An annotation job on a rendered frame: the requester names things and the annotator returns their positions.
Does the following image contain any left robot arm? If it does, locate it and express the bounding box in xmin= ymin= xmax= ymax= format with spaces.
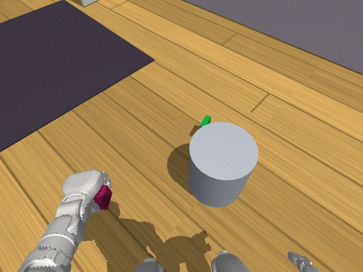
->
xmin=17 ymin=192 xmax=92 ymax=272

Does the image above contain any left robot hand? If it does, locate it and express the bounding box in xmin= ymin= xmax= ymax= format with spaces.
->
xmin=62 ymin=169 xmax=112 ymax=213

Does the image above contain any right robot hand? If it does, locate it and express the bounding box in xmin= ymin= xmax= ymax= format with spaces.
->
xmin=288 ymin=252 xmax=320 ymax=272

